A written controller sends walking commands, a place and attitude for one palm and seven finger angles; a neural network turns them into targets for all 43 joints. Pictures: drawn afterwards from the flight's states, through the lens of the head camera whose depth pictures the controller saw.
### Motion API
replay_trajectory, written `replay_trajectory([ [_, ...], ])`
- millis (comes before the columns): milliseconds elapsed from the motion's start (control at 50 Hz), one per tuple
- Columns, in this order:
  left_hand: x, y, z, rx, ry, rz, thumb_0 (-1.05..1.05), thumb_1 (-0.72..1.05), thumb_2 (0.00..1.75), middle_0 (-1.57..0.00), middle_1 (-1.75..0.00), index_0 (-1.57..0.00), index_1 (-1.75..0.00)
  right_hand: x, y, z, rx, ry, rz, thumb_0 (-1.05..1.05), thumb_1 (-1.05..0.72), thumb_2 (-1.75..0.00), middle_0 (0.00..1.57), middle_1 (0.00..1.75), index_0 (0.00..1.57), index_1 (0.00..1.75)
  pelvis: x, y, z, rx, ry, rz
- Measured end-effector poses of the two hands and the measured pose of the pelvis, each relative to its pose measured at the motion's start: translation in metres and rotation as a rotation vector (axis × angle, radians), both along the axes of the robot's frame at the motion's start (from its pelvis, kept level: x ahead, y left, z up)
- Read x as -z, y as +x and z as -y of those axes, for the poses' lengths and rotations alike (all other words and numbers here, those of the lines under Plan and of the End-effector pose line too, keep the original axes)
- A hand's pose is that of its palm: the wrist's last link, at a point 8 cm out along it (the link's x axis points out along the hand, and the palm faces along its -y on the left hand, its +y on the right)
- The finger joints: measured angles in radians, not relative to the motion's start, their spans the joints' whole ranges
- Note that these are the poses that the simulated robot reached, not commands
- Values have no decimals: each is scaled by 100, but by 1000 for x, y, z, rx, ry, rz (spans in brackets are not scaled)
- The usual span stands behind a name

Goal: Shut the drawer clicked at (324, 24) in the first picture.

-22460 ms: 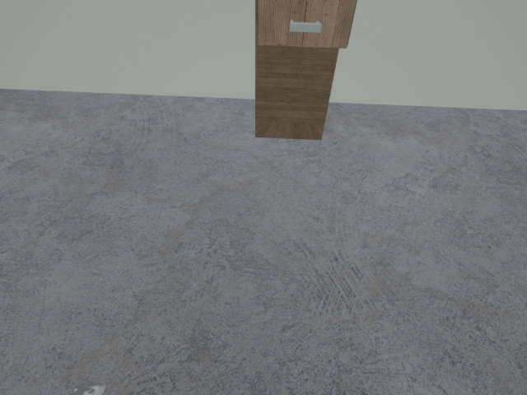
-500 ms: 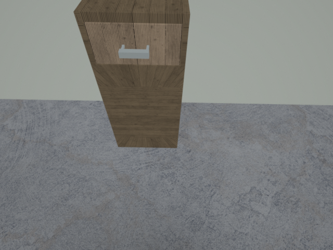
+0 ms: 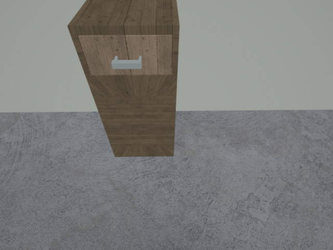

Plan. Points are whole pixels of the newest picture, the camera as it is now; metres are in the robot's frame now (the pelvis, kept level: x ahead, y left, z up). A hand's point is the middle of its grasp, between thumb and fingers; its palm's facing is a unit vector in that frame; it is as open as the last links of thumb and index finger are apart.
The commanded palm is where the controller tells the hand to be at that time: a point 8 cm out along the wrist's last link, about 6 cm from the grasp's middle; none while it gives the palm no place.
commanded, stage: let the arm hang, fingers relaxed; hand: left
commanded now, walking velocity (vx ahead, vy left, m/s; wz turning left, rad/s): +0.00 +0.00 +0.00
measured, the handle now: (127, 61) +0.81 +0.20 +0.02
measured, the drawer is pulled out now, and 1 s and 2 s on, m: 0.00 0.00 0.00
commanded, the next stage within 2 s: look to check the result in 0.04 s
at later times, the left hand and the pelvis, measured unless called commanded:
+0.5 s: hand out of the picture +0.02 +0.17 -0.17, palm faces +0.01 -0.97 -0.23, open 7.4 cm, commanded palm none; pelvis +0.01 -0.01 +0.00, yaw +0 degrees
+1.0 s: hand out of the picture +0.04 +0.18 -0.17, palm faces +0.01 -0.97 -0.23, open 7.4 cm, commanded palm none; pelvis +0.02 -0.01 +0.00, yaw +0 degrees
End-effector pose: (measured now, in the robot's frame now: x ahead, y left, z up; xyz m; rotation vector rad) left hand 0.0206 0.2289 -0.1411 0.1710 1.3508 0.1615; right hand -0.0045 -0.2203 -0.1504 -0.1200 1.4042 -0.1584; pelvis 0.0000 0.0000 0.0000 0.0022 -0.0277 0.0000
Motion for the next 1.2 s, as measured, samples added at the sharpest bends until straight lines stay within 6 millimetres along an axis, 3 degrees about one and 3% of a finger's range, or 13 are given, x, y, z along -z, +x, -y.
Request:
replay_trajectory([
  [340, -1, -7, 4, -9, 8, -56, 0, 91, 90, -20, -30, -20, -30, -1, 2, 14, -2, -14, -35, 0, -91, -90, 20, 30, 19, 30, -1, 8, 8, 4, -1, -5],
  [720, -3, 13, 7, 0, 12, -15, 0, 90, 90, -20, -30, -20, -30, -2, 22, 18, -7, -15, 4, 0, -90, -90, 20, 30, 19, 30, -2, 15, 12, 6, 0, -3],
  [1200, -3, 11, 2, 1, 15, -32, 0, 90, 90, -20, -30, -20, -30, -4, 19, 20, -2, -26, -18, 0, -90, -90, 20, 30, 19, 30, -3, 19, 10, 8, 0, -5],
])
